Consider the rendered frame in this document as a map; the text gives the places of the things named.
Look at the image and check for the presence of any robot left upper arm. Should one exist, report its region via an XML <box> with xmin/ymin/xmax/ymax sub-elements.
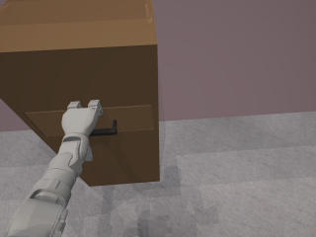
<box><xmin>6</xmin><ymin>198</ymin><xmax>68</xmax><ymax>237</ymax></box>

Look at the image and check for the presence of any robot left hand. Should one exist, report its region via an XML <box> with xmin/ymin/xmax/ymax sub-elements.
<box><xmin>61</xmin><ymin>100</ymin><xmax>103</xmax><ymax>162</ymax></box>

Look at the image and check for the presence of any drawer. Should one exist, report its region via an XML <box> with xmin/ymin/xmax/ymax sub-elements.
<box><xmin>25</xmin><ymin>105</ymin><xmax>152</xmax><ymax>136</ymax></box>

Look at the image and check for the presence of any cabinet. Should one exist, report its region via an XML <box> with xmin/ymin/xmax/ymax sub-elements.
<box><xmin>0</xmin><ymin>0</ymin><xmax>160</xmax><ymax>187</ymax></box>

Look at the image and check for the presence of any robot left forearm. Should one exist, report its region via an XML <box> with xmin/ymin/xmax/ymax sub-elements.
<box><xmin>3</xmin><ymin>133</ymin><xmax>89</xmax><ymax>237</ymax></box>

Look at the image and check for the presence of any handle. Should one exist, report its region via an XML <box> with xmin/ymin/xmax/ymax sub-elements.
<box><xmin>89</xmin><ymin>119</ymin><xmax>118</xmax><ymax>136</ymax></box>

